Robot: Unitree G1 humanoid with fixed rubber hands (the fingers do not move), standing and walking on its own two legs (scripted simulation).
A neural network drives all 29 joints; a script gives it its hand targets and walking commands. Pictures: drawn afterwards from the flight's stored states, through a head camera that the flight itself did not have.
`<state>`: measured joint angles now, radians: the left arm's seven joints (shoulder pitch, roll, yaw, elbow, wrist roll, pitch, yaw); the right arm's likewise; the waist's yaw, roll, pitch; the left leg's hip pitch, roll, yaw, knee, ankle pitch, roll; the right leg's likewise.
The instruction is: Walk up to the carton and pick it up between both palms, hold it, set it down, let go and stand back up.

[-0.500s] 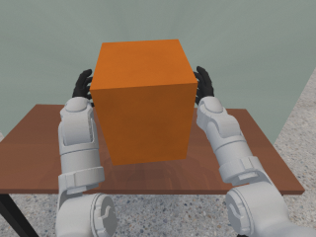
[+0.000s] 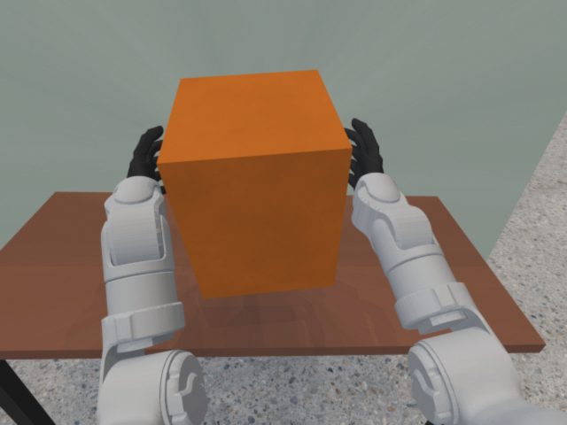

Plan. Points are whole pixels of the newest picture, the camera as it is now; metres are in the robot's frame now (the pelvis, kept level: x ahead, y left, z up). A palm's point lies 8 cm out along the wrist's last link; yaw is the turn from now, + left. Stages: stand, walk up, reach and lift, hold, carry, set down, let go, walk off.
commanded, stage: hold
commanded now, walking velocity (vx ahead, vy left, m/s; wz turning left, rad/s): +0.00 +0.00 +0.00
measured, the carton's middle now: (259, 185) +0.41 +0.00 +0.21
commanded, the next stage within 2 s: none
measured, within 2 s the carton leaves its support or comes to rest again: neither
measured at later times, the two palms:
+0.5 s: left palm (138, 175) +0.36 +0.16 +0.26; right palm (363, 169) +0.36 -0.13 +0.25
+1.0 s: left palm (132, 179) +0.35 +0.16 +0.25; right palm (359, 171) +0.35 -0.13 +0.25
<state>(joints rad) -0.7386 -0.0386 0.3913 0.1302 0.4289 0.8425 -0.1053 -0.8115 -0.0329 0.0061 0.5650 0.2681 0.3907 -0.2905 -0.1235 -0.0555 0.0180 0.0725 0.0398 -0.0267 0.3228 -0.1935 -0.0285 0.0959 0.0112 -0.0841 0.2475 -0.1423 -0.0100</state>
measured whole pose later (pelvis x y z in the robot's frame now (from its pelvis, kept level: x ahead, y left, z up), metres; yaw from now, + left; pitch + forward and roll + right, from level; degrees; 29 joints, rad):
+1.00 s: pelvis -0.01 +0.00 +0.00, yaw +0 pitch -10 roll +0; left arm -0.82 -0.01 0.40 0.21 0.44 0.85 -0.11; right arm -0.88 -0.01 -0.07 0.62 0.22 0.42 -0.27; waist -0.10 -0.06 -0.01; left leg 0.02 0.03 -0.02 0.31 -0.16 -0.02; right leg 0.03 0.00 -0.07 0.27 -0.13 -0.01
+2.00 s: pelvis +0.00 +0.00 +0.00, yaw +0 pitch -11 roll -1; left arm -0.76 -0.02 0.39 0.15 0.41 0.84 -0.10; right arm -0.84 -0.04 0.00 0.55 0.29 0.43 -0.31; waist -0.13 -0.04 -0.02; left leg 0.06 0.04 -0.03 0.33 -0.20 -0.03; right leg 0.08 0.02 -0.09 0.25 -0.15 -0.01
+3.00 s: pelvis -0.01 +0.01 +0.00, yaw +0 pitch -11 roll -1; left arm -0.80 -0.02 0.40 0.20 0.46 0.86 -0.11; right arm -0.87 -0.01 -0.06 0.60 0.24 0.45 -0.28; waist -0.11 -0.05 -0.01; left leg 0.05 0.03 -0.02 0.32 -0.18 -0.02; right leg 0.05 0.00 -0.07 0.28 -0.14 -0.01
